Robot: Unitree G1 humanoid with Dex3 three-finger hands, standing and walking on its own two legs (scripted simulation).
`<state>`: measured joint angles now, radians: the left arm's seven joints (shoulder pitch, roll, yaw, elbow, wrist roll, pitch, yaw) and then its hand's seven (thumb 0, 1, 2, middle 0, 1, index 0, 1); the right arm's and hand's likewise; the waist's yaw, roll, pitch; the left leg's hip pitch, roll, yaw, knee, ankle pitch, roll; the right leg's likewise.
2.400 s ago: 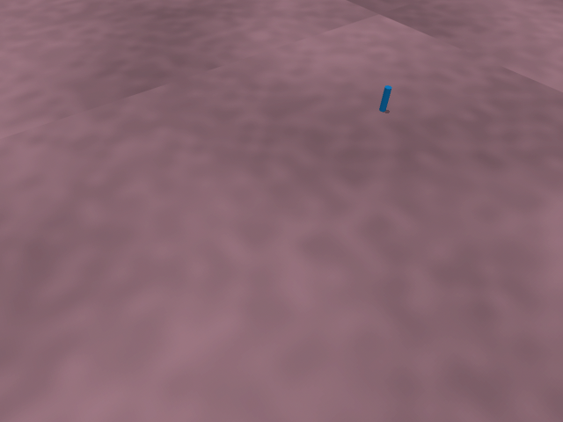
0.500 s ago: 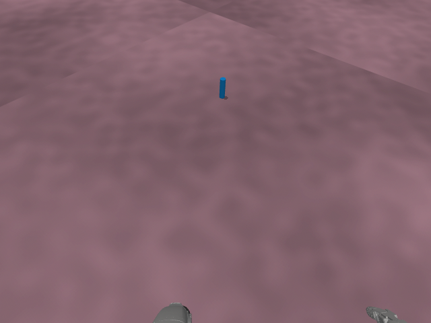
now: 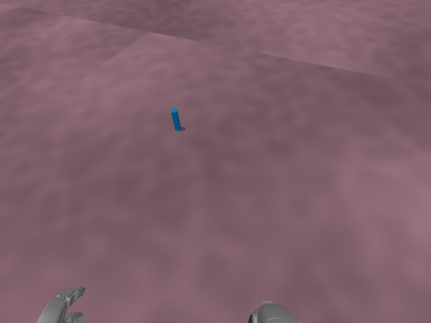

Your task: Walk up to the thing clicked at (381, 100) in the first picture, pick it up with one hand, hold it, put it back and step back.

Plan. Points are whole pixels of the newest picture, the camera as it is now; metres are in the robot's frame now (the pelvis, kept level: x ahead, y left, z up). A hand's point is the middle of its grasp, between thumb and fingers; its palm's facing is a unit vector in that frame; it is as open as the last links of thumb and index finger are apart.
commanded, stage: walk up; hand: left
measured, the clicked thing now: (176, 120) +1.40 +0.24 -0.66
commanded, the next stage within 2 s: none
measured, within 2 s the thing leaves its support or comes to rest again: neither
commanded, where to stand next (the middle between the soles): +1.08 +0.03 m, yaw -1 degrees
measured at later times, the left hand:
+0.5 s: hand (83, 267) +0.28 +0.32 -0.14, palm faces -0.01 -0.92 -0.39, open 7.4 cm
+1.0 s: hand (129, 148) +0.62 +0.25 -0.10, palm faces -0.07 -0.91 -0.40, open 7.3 cm
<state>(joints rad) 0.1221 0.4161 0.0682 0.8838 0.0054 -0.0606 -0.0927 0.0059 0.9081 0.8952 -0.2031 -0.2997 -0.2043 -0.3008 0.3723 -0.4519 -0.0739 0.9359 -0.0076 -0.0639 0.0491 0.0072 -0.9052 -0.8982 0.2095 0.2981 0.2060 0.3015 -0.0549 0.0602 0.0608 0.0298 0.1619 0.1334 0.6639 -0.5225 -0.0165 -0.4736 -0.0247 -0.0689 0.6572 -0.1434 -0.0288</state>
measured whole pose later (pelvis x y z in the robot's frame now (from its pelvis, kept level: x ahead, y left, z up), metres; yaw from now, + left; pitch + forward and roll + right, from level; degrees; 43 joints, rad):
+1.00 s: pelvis +0.50 -0.01 +0.01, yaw -2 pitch -3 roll +1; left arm 0.17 0.38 0.06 0.88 0.01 -0.08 -0.06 0.01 0.91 0.89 -0.21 -0.30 -0.21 -0.30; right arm 0.35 -0.42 -0.06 0.89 0.00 -0.04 0.04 0.01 -0.91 -0.90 0.21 0.30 0.20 0.30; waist -0.03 0.05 0.11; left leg -0.16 0.05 0.03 0.91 -0.49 0.03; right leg -0.39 -0.04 -0.09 0.64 -0.20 -0.04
